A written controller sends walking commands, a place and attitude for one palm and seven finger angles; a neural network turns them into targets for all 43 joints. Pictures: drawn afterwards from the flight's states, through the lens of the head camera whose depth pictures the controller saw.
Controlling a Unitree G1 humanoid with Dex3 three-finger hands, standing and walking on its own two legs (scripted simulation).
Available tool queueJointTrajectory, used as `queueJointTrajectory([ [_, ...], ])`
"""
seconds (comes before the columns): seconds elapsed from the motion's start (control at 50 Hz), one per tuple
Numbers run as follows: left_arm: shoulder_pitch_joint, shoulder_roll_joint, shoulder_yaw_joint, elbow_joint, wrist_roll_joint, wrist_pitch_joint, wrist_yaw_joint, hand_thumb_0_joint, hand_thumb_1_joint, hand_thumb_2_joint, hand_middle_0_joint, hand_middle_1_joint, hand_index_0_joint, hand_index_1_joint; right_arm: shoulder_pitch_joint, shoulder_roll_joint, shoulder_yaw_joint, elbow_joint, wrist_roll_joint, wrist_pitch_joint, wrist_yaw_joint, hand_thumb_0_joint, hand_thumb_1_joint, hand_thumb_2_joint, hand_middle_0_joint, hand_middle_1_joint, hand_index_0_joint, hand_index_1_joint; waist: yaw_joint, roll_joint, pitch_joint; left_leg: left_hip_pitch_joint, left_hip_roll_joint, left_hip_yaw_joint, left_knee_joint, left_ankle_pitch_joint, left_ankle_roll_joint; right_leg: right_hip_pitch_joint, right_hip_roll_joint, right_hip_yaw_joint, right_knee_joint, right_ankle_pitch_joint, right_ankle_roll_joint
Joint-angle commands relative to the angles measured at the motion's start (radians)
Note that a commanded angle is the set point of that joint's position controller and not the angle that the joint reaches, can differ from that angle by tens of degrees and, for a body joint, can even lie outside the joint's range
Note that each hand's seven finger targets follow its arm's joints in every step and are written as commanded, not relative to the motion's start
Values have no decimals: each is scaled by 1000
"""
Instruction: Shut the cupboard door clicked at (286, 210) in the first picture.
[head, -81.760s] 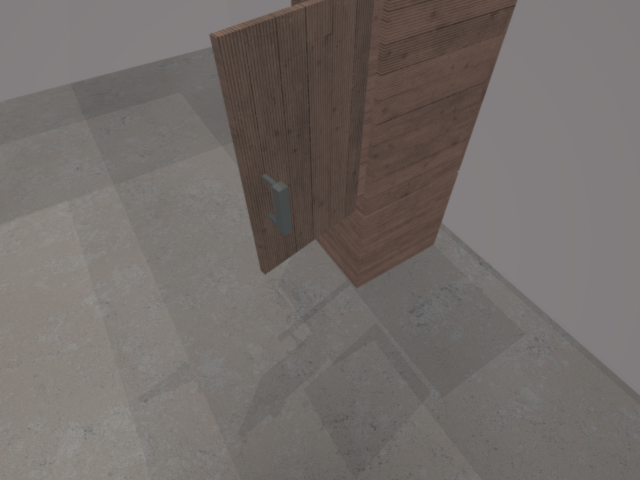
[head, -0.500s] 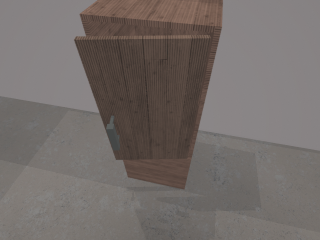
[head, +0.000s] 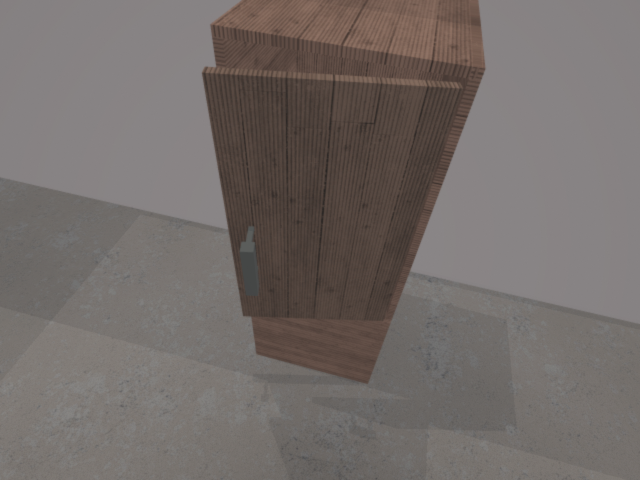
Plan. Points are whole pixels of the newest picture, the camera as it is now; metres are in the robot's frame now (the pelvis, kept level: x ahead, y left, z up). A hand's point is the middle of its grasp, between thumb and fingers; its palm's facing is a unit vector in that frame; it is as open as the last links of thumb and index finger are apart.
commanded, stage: shuffle to correct the standing spot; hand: left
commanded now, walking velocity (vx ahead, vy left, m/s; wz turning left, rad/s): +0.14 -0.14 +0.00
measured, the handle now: (251, 261) +0.50 +0.16 -0.10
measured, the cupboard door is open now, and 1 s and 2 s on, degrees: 14 14 14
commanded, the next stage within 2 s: come to a stop and stand still in 0.22 s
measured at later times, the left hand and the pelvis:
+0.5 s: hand out of the picture +0.01 +0.11 -0.19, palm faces +0.07 -0.99 -0.11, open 7.4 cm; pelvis +0.06 -0.03 -0.01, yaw +0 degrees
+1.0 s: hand out of the picture +0.07 +0.17 -0.16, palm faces +0.03 -0.95 -0.31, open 7.4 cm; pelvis +0.00 -0.04 -0.01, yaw +0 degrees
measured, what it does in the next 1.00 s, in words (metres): stands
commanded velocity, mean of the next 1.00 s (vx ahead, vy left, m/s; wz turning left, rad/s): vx -0.01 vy -0.04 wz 0.03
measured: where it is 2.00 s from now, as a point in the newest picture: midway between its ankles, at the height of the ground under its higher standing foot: outside the picture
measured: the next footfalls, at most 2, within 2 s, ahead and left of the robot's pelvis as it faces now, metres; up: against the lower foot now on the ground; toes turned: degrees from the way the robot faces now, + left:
none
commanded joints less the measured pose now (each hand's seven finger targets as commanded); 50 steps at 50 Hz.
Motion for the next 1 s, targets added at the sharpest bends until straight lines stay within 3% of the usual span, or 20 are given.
queueJointTrajectory([
  [0.0,91,49,20,-31,16,-2,-14,0,900,900,-200,-300,-200,-300,30,-182,-45,-41,-7,-8,-11,0,-900,-900,200,300,200,300,2,112,93,-61,231,-280,-270,-463,49,-115,20,-56,38,-112,-38],
  [0.14,145,54,33,-23,9,-18,-22,0,900,900,-200,-300,-200,-300,31,-133,-45,-44,-7,-19,-14,0,-900,-900,200,300,200,300,12,30,71,-92,169,-161,-106,-286,28,-63,-25,33,-72,-93,-70],
  [0.22,182,91,45,-2,4,-26,-11,0,900,900,-200,-300,-200,-300,21,-58,-27,-48,-4,-29,-10,0,-900,-900,200,300,200,300,15,-141,82,-189,49,-4,126,-167,-7,9,-122,155,-170,-80,-119],
  [0.26,190,95,51,1,6,-28,-5,0,900,900,-200,-300,-200,-300,7,-40,-25,-52,-7,-33,-8,0,-900,-900,200,300,200,300,16,-154,88,-206,41,29,215,-169,-12,15,-174,185,-181,20,-152],
  [0.32,159,70,46,1,5,-30,-4,0,900,900,-200,-300,-200,-300,55,-32,-21,-23,-5,-41,-7,0,-900,-900,200,300,200,300,-18,-32,75,-51,70,11,85,-30,-6,-51,-111,75,-74,154,-129],
  [0.34,149,41,39,1,2,-30,-4,0,900,900,-200,-300,-200,-300,96,-55,-19,5,-3,-47,-13,0,-900,-900,200,300,200,300,-28,75,62,52,120,-54,35,164,6,-100,-55,11,15,231,-90],
  [0.38,150,10,29,7,-2,-35,5,0,900,900,-200,-300,-200,-300,163,-112,-24,43,0,-48,-34,0,-900,-900,200,300,200,300,-25,262,-7,180,260,-198,-1,637,80,-130,8,-88,126,114,-26],
  [0.4,156,4,27,16,-6,-33,10,0,900,900,-200,-300,-200,-300,129,-106,-17,44,4,-44,-42,0,-900,-900,200,300,200,300,-4,275,8,183,276,-187,6,815,93,-115,1,-78,90,30,-21],
  [0.42,176,1,26,28,-10,-33,14,0,900,900,-200,-300,-200,-300,85,-95,-13,36,9,-40,-46,0,-900,-900,200,300,200,300,13,212,26,164,249,-147,45,874,74,-69,-14,-53,8,126,-19],
  [0.48,173,47,35,30,-6,-37,20,0,900,900,-200,-300,-200,-300,46,-76,-21,5,14,-32,-50,0,-900,-900,200,300,200,300,2,24,27,91,145,-54,84,611,-11,32,-76,-3,-10,695,-18],
  [0.54,158,85,53,-10,-2,-29,27,0,900,900,-200,-300,-200,-300,52,-85,-39,-21,14,-24,-49,0,-900,-900,200,300,200,300,-2,-35,-57,70,118,-10,113,571,-19,90,-103,-9,88,947,-20],
  [0.6,110,82,64,-54,-1,-20,23,0,900,900,-200,-300,-200,-300,49,-105,-58,-37,7,-16,-48,0,-900,-900,200,300,200,300,-10,11,-117,143,135,-5,130,651,-9,36,-91,-26,121,833,-19],
  [0.7,44,29,57,-95,-1,-4,16,0,900,900,-200,-300,-200,-300,13,-107,-58,-54,-1,-16,-38,0,-900,-900,200,300,200,300,-2,107,-15,123,200,-75,21,634,48,-49,-29,-40,87,242,-6],
  [0.72,33,184,39,-179,18,-13,8,0,900,900,-200,-300,-200,-300,14,-213,-58,-146,-1,-29,-23,0,-900,-900,200,300,200,300,-7,153,59,83,209,-182,-70,532,18,-94,-22,-48,2,-2,0],
  [0.76,5,90,59,-186,11,-9,9,0,900,900,-200,-300,-200,-300,-21,-166,-72,-179,-13,-27,-33,0,-900,-900,200,300,200,300,-10,255,-44,85,228,-164,11,457,12,-111,-1,-38,29,52,-35],
  [0.8,58,131,67,-195,4,-31,10,0,900,900,-200,-300,-200,-300,15,-138,-64,-200,-10,-26,-37,0,-900,-900,200,300,200,300,-3,59,-131,56,144,-87,166,444,-18,4,-83,53,8,523,-73],
  [0.82,55,165,69,-188,5,-36,13,0,900,900,-200,-300,-200,-300,13,-115,-56,-208,-8,-23,-29,0,-900,-900,200,300,200,300,-1,43,-177,-17,93,-47,184,291,-32,104,-151,110,40,777,-95],
  [0.86,31,181,77,-209,8,-26,17,0,900,900,-200,-300,-200,-300,-34,-96,-53,-236,-7,-6,-24,0,-900,-900,200,300,200,300,10,-223,-127,-183,47,-39,246,-204,-38,182,-222,147,44,921,-143],
  [0.92,-35,164,66,-248,14,-14,18,0,900,900,-200,-300,-200,-300,-38,-93,-59,-241,-4,13,-18,0,-900,-900,200,300,200,300,-7,-188,-32,-148,43,-47,289,-216,-40,32,-203,125,-8,674,-169],
  [0.98,-117,200,70,-281,8,-3,12,0,900,900,-200,-300,-200,-300,-2,-115,-63,-220,-4,11,-8,0,-900,-900,200,300,200,300,-40,-130,39,-7,41,-29,149,-64,-43,-154,-156,88,-47,262,-131],
])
